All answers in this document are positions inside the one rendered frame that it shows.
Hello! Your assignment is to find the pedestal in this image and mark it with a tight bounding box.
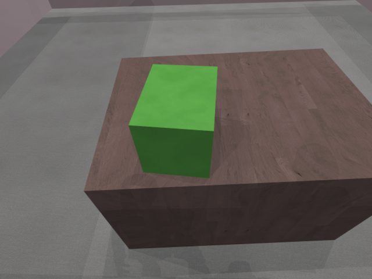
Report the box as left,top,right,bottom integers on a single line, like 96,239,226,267
84,48,372,249

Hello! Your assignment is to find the carton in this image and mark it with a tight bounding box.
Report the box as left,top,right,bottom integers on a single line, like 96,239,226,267
128,64,217,178

